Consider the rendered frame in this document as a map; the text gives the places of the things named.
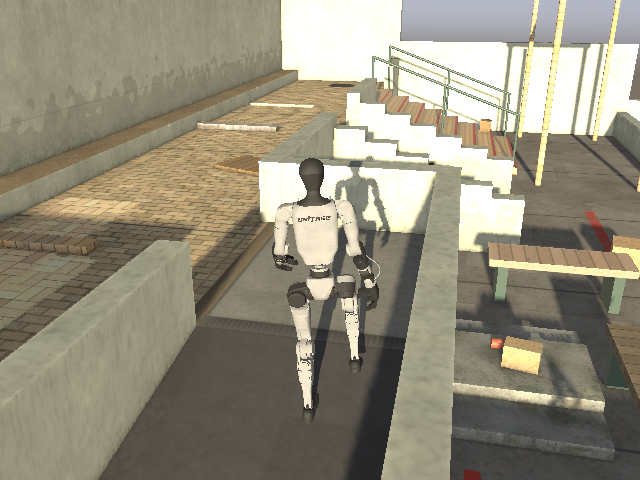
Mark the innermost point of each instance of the left robot upper arm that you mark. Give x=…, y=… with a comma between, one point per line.
x=283, y=215

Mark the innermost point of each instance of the right robot hand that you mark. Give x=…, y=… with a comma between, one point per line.
x=373, y=297

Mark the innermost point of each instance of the robot foot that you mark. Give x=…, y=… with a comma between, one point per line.
x=355, y=365
x=308, y=414

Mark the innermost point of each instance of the right robot forearm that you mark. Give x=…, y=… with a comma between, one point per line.
x=363, y=267

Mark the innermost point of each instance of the left robot forearm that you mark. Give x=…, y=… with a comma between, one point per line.
x=278, y=258

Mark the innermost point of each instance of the right robot upper arm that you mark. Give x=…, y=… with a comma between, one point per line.
x=347, y=210

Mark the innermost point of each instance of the left robot foot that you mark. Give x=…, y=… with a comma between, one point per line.
x=308, y=414

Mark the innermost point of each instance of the right robot foot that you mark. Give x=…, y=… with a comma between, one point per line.
x=355, y=365

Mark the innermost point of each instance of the left robot hand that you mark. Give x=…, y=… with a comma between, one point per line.
x=289, y=260

